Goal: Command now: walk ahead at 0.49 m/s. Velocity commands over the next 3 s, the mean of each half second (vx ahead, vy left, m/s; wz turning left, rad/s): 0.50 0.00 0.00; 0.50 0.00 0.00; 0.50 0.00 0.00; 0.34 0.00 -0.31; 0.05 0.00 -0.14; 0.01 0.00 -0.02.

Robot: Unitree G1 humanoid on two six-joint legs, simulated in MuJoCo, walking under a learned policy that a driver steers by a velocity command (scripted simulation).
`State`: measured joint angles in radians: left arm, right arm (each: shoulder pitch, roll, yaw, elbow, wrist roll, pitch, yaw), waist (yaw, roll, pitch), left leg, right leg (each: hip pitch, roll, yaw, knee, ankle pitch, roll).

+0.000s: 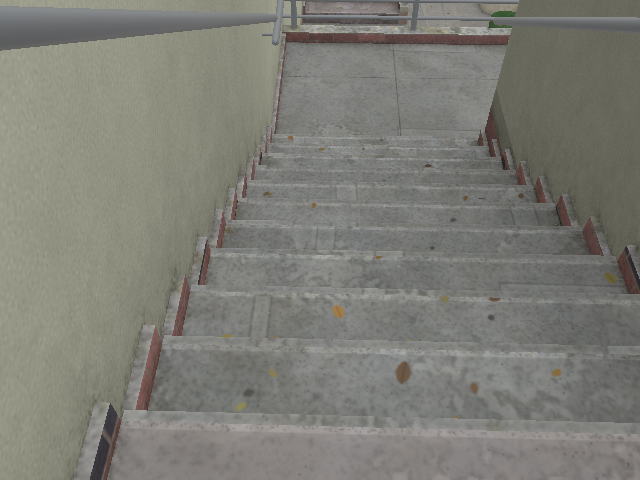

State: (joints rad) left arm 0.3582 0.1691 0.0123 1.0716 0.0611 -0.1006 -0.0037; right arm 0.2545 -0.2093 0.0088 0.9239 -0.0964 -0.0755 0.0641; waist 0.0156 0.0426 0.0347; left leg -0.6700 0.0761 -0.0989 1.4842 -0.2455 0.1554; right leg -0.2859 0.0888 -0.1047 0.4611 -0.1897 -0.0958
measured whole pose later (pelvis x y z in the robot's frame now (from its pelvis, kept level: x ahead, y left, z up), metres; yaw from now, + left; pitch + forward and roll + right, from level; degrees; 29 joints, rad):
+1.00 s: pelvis +0.52 -0.03 +0.00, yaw -1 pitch +3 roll -1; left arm 0.39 0.17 0.05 1.03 0.08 -0.11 -0.02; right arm 0.30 -0.20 -0.04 0.96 -0.07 -0.09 0.02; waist 0.02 0.03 -0.07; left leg -0.66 0.05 -0.06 1.20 -0.25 0.07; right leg -0.24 0.04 -0.12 0.51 -0.33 -0.08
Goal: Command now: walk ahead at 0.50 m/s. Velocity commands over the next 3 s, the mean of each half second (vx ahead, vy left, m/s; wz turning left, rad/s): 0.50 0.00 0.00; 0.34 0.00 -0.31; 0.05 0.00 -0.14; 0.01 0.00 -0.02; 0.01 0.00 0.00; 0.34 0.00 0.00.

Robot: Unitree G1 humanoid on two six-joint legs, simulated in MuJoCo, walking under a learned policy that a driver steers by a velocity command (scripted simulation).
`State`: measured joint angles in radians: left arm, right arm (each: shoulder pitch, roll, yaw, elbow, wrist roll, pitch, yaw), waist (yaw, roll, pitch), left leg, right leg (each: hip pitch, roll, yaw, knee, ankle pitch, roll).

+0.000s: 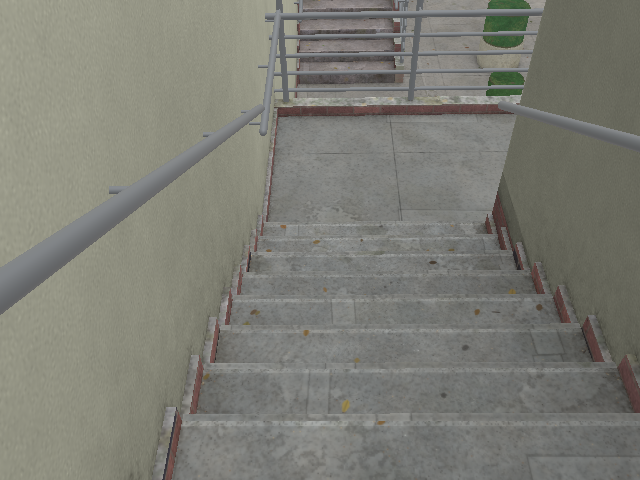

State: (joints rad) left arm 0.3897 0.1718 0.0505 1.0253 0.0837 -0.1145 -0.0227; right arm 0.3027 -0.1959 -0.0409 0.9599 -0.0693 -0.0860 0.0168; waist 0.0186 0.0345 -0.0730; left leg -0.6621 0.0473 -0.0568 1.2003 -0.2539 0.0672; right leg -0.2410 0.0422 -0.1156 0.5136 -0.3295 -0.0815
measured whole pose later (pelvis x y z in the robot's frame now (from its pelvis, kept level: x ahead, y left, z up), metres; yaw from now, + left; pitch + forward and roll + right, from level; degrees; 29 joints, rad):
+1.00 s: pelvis +0.49 -0.01 -0.32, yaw -11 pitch +3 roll +0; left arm 0.36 0.21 0.03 0.98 0.06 -0.08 -0.04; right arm 0.23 -0.21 -0.01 0.86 -0.07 -0.07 0.04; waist 0.01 0.01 -0.01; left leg -0.69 0.10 -0.02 1.38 -0.40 -0.02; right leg -0.37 0.06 -0.05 0.54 -0.22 -0.10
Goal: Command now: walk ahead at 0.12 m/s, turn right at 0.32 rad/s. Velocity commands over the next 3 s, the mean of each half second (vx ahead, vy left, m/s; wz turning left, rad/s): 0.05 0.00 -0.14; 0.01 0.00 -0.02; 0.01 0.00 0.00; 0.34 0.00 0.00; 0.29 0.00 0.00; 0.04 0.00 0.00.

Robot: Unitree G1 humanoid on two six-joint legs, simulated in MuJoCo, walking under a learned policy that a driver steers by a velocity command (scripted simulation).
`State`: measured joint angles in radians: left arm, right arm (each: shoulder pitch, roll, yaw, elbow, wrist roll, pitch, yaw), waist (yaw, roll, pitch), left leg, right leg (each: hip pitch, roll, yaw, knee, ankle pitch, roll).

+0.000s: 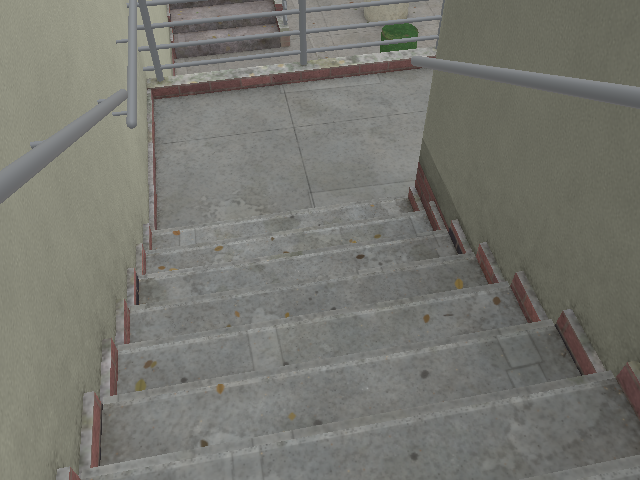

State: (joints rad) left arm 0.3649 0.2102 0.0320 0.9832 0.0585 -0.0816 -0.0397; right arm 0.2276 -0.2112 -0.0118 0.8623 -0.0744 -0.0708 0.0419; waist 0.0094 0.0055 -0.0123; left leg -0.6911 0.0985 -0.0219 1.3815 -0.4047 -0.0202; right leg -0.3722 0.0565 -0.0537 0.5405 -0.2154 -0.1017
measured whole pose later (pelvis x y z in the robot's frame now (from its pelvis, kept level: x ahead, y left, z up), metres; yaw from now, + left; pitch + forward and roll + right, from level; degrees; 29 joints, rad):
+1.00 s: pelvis +0.05 +0.04 +0.00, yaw -2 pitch -1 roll +1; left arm 0.20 0.23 0.08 1.11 0.00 -0.03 -0.07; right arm 0.22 -0.21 -0.06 1.05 0.00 -0.05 0.10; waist 0.01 -0.03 0.05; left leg -0.14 0.01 0.06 0.51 -0.35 0.00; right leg -0.23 -0.01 -0.01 0.56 -0.32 -0.01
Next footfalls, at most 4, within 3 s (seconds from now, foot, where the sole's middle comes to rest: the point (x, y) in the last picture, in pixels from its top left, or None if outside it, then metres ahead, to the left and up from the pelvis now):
0.10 left None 0.05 0.16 -0.77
2.04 left None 0.32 0.21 -0.93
2.40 right None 0.34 0.06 -0.93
2.62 left None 0.40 0.36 -0.94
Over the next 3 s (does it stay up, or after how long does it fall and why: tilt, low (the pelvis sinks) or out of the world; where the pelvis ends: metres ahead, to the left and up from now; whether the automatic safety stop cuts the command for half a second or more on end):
stays up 0.36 0.19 -0.17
